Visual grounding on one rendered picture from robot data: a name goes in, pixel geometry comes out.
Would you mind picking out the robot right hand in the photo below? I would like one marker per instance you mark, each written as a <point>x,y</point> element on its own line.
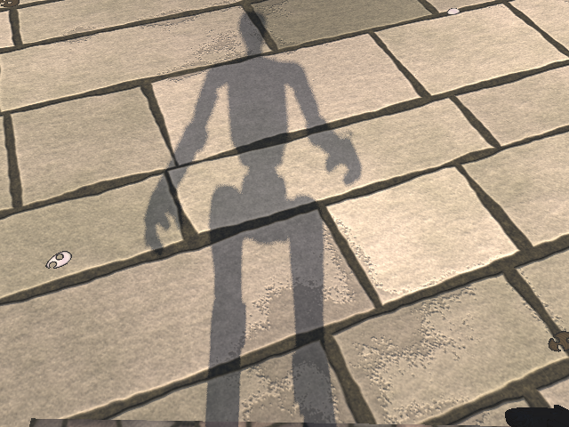
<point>537,417</point>

